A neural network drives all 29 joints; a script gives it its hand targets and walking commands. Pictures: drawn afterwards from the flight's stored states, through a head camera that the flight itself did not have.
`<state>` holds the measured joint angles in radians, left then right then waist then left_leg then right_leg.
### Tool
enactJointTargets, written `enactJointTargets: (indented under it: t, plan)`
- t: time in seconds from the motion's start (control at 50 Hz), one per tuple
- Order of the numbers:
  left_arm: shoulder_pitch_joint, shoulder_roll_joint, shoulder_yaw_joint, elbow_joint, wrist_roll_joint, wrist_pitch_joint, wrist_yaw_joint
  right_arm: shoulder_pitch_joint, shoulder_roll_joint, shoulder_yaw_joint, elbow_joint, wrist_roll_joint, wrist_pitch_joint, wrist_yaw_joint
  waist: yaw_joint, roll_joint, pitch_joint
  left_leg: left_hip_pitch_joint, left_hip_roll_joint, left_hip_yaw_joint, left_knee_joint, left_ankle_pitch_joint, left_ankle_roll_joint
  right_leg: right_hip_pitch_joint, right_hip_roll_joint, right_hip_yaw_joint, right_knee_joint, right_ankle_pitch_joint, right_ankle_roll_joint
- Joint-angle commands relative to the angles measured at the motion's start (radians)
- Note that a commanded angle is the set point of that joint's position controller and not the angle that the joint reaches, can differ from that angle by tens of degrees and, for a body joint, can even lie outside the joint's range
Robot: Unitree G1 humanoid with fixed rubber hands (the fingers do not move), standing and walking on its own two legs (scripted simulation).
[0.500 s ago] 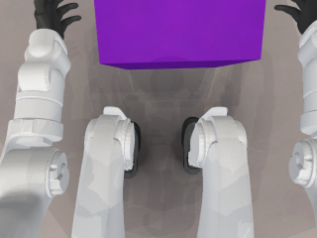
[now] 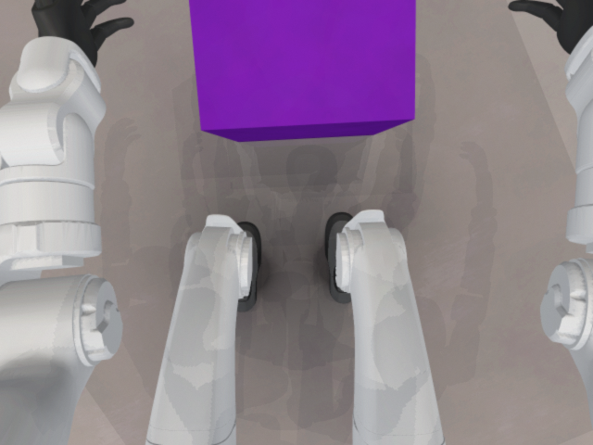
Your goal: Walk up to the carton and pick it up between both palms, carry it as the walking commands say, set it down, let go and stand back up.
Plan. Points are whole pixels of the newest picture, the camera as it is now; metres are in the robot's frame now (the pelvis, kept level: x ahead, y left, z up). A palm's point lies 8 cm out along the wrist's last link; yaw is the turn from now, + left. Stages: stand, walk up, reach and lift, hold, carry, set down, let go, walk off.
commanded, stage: set down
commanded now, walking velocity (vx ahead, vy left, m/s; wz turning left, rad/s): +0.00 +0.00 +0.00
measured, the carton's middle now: (303, 76) +0.54 -0.02 -0.40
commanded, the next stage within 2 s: let go in 0.38 s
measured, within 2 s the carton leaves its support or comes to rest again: neither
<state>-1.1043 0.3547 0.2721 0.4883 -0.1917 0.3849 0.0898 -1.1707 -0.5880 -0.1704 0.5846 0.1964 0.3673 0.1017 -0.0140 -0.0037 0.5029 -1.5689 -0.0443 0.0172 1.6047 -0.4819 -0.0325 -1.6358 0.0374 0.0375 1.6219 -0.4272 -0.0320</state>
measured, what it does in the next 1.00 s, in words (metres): rises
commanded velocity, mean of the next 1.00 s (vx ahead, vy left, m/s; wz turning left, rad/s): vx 0.00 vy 0.00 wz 0.00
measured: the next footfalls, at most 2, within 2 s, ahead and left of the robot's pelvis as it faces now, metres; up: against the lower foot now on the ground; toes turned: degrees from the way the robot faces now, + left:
none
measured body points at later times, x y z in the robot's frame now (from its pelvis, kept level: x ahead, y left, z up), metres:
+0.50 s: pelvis +0.08 -0.01 +0.11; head +0.35 -0.03 +0.47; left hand +0.52 +0.22 +0.00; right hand +0.54 -0.26 -0.01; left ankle +0.12 +0.13 -0.51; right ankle +0.14 -0.10 -0.51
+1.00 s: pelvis +0.14 +0.04 +0.20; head +0.23 +0.05 +0.64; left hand +0.38 +0.28 +0.12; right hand +0.40 -0.19 +0.13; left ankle +0.13 +0.13 -0.51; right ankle +0.14 -0.10 -0.51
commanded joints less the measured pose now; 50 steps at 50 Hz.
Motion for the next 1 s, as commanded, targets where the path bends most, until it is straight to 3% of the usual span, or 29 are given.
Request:
enactJointTargets:
  t: [0.0, 0.02, 0.1, 0.14, 0.16, 0.22, 0.28, 0.32, 0.34, 0.4, 0.42, 0.46, 0.48, 0.5, 0.52, 0.54, 0.56, 0.6, 0.64, 0.68, 0.7, 0.74, 0.76, 0.78, 0.8, 0.86, 0.88, 0.96, 0.98]
  plan:
    - [-0.146, 0.181, 0.051, -0.086, 0.039, -0.046, -0.036, -0.229, -0.163, -0.057, -0.074, -0.045, -0.031, -0.015, 0.060, -0.070, -1.857, 0.330, -0.036, 0.095, -0.312, 0.086, -0.002, 0.971, -0.002, -0.011, -0.329, 0.142, 0.038]
    - [-0.149, 0.199, 0.082, -0.049, 0.047, -0.053, -0.046, -0.252, -0.140, -0.055, -0.095, -0.043, -0.035, -0.022, 0.076, -0.100, -1.855, 0.296, -0.040, 0.101, -0.304, 0.104, -0.003, 1.020, -0.004, 0.007, -0.347, 0.157, 0.042]
    - [-0.160, 0.201, 0.055, -0.041, 0.031, -0.081, -0.072, -0.210, -0.145, -0.076, -0.066, -0.091, -0.053, -0.035, 0.032, -0.108, -1.806, 0.279, -0.035, 0.091, -0.392, 0.079, -0.007, 1.093, -0.011, 0.009, -0.432, 0.122, 0.043]
    - [-0.131, 0.162, 0.046, -0.046, 0.037, -0.090, -0.081, -0.167, -0.120, -0.078, -0.044, -0.083, -0.059, -0.030, 0.035, -0.057, -1.761, 0.349, -0.037, 0.086, -0.435, 0.112, -0.006, 1.068, -0.004, 0.001, -0.455, 0.183, 0.036]
    - [-0.114, 0.177, 0.053, -0.053, 0.033, -0.101, -0.084, -0.132, -0.110, -0.071, -0.024, -0.098, -0.064, -0.028, 0.030, -0.096, -1.778, 0.357, -0.044, 0.092, -0.445, 0.112, -0.006, 1.108, -0.004, 0.008, -0.474, 0.189, 0.038]
    - [0.029, 0.116, 0.036, 0.193, 0.066, -0.127, -0.110, -0.024, -0.026, -0.058, 0.179, -0.099, -0.095, 0.000, 0.041, -0.060, -1.409, 0.292, -0.022, 0.070, -0.523, 0.070, 0.003, 0.926, -0.014, 0.006, -0.534, 0.158, 0.042]
    - [0.125, 0.045, 0.046, 0.257, 0.125, -0.177, -0.128, 0.038, 0.051, -0.052, 0.243, -0.113, -0.156, 0.023, 0.064, -0.025, -1.267, 0.257, -0.009, 0.059, -0.561, 0.123, -0.001, 0.822, -0.021, 0.008, -0.562, 0.236, 0.043]
    - [0.152, 0.020, 0.045, 0.278, 0.138, -0.217, -0.138, 0.086, 0.072, -0.071, 0.290, -0.140, -0.198, 0.033, 0.039, -0.048, -1.230, 0.236, -0.006, 0.058, -0.589, 0.175, -0.001, 0.837, -0.025, 0.011, -0.588, 0.325, 0.039]
    - [0.204, 0.020, 0.054, 0.289, 0.148, -0.237, -0.139, 0.100, 0.098, -0.072, 0.273, -0.142, -0.219, 0.034, 0.056, -0.055, -1.258, 0.287, -0.018, 0.044, -0.605, 0.238, 0.007, 0.829, -0.016, -0.005, -0.578, 0.393, 0.043]
    - [0.190, 0.059, 0.079, 0.193, 0.166, -0.282, -0.150, 0.120, 0.084, -0.114, 0.182, -0.159, -0.270, 0.013, 0.020, -0.102, -1.426, 0.312, -0.028, 0.036, -0.599, 0.357, 0.010, 1.008, -0.027, 0.014, -0.583, 0.637, 0.049]
    - [0.218, 0.037, 0.077, 0.145, 0.170, -0.294, -0.151, 0.153, 0.074, -0.129, 0.137, -0.175, -0.282, 0.008, 0.004, -0.093, -1.499, 0.323, -0.035, 0.036, -0.613, 0.423, 0.005, 1.107, -0.035, 0.025, -0.580, 0.776, 0.050]
    - [0.286, 0.112, 0.111, 0.062, 0.196, -0.322, -0.148, 0.211, 0.088, -0.171, 0.048, -0.198, -0.303, -0.015, -0.004, -0.164, -1.560, 0.178, -0.045, 0.034, -0.642, 0.436, 0.006, 1.360, -0.064, 0.063, -0.564, 1.030, 0.041]
    - [0.372, 0.118, 0.113, 0.027, 0.207, -0.325, -0.152, 0.259, 0.085, -0.181, -0.025, -0.210, -0.303, -0.023, 0.005, -0.192, -1.658, 0.141, -0.044, 0.025, -0.664, 0.447, 0.007, 1.519, -0.080, 0.075, -0.538, 1.150, 0.042]
    - [0.416, 0.114, 0.105, -0.011, 0.209, -0.331, -0.153, 0.336, 0.089, -0.207, -0.043, -0.229, -0.298, -0.039, -0.032, -0.205, -1.681, 0.051, -0.041, 0.031, -0.680, 0.427, -0.004, 1.624, -0.095, 0.108, -0.539, 1.243, 0.038]
    - [0.545, 0.115, 0.065, -0.014, 0.218, -0.327, -0.161, 0.431, 0.126, -0.168, -0.074, -0.211, -0.282, -0.043, -0.014, -0.216, -1.766, 0.045, -0.036, 0.024, -0.724, 0.435, 0.012, 1.760, -0.097, 0.122, -0.532, 1.326, 0.042]
    - [0.600, 0.175, 0.086, -0.091, 0.237, -0.325, -0.149, 0.514, 0.097, -0.199, -0.158, -0.235, -0.272, -0.052, -0.012, -0.247, -1.838, 0.080, -0.022, 0.008, -0.746, 0.454, 0.024, 1.765, -0.100, 0.119, -0.525, 1.293, 0.050]
    - [0.726, 0.158, 0.031, -0.169, 0.243, -0.314, -0.150, 0.636, 0.110, -0.169, -0.277, -0.227, -0.264, -0.055, -0.012, -0.205, -1.973, 0.233, -0.033, 0.014, -0.756, 0.549, 0.013, 1.830, -0.089, 0.116, -0.558, 1.371, 0.053]
    - [0.702, 0.156, -0.005, -0.191, 0.243, -0.289, -0.154, 0.633, 0.122, -0.136, -0.299, -0.203, -0.241, -0.050, 0.010, -0.160, -1.827, 0.247, -0.026, 0.008, -0.794, 0.492, 0.024, 1.678, -0.086, 0.095, -0.589, 1.211, 0.052]
    - [0.850, 0.073, -0.084, -0.264, 0.229, -0.248, -0.169, 0.820, 0.139, -0.075, -0.338, -0.172, -0.218, -0.028, 0.029, 0.025, -1.864, 0.788, -0.015, -0.004, -0.758, 0.704, 0.002, 1.419, -0.034, 0.025, -0.686, 1.020, 0.041]
    - [0.884, 0.021, -0.069, -0.269, 0.209, -0.239, -0.183, 0.854, 0.130, -0.016, -0.328, -0.119, -0.231, -0.006, 0.065, 0.146, -1.601, 1.014, 0.019, -0.050, -0.740, 0.801, -0.025, 1.133, -0.006, 0.014, -0.766, 0.821, 0.014]
    - [0.736, 0.024, -0.075, -0.259, 0.192, -0.244, -0.185, 0.727, 0.152, -0.022, -0.263, -0.100, -0.240, 0.004, 0.058, 0.166, -1.377, 0.939, 0.032, -0.070, -0.759, 0.709, -0.022, 0.995, -0.012, 0.006, -0.808, 0.668, -0.002]
    - [0.728, 0.010, -0.112, -0.262, 0.176, -0.258, -0.176, 0.772, 0.170, -0.017, -0.176, -0.078, -0.252, 0.024, 0.062, 0.225, -1.268, 1.126, 0.064, -0.087, -0.778, 0.638, -0.024, 0.848, 0.009, -0.046, -0.856, 0.376, -0.002]
    - [0.739, -0.005, -0.149, -0.253, 0.157, -0.261, -0.170, 0.815, 0.162, -0.028, -0.151, -0.082, -0.264, 0.020, 0.008, 0.227, -1.226, 1.179, 0.066, -0.086, -0.793, 0.573, -0.030, 0.833, 0.009, -0.051, -0.898, 0.309, -0.005]
    - [0.855, -0.005, -0.148, -0.272, 0.165, -0.271, -0.165, 0.928, 0.200, -0.008, -0.157, -0.086, -0.270, 0.020, 0.027, 0.200, -1.218, 1.252, 0.068, -0.101, -0.819, 0.588, -0.033, 0.896, 0.011, -0.057, -0.906, 0.297, -0.003]
    - [0.927, -0.015, -0.177, -0.239, 0.149, -0.289, -0.166, 1.005, 0.219, -0.006, -0.112, -0.104, -0.287, 0.017, -0.003, 0.193, -1.188, 1.284, 0.081, -0.112, -0.840, 0.635, -0.039, 0.926, 0.011, -0.048, -0.929, 0.312, -0.008]
    - [1.189, -0.013, -0.179, -0.078, 0.172, -0.306, -0.147, 1.199, 0.239, 0.006, -0.072, -0.196, -0.320, -0.008, 0.029, 0.111, -1.008, 1.254, 0.060, -0.100, -0.926, 0.569, -0.052, 1.049, -0.001, -0.063, -0.976, 0.339, 0.014]
    - [1.296, -0.055, -0.193, -0.052, 0.175, -0.309, -0.146, 1.274, 0.260, 0.028, -0.062, -0.202, -0.329, -0.018, 0.035, 0.128, -0.960, 1.276, 0.060, -0.100, -0.958, 0.586, -0.058, 1.096, -0.003, -0.066, -1.002, 0.359, 0.009]
    - [1.322, -0.096, -0.231, -0.089, 0.149, -0.330, -0.134, 1.318, 0.240, 0.018, -0.131, -0.233, -0.342, -0.049, 0.036, 0.140, -0.702, 1.341, 0.067, -0.094, -1.112, 0.613, -0.081, 1.169, 0.015, -0.058, -1.116, 0.326, 0.005]
    - [1.260, -0.101, -0.230, -0.073, 0.136, -0.338, -0.137, 1.241, 0.225, 0.004, -0.160, -0.241, -0.344, -0.054, 0.032, 0.104, -0.603, 1.316, 0.075, -0.096, -1.135, 0.553, -0.076, 1.151, 0.017, -0.053, -1.132, 0.262, 0.009]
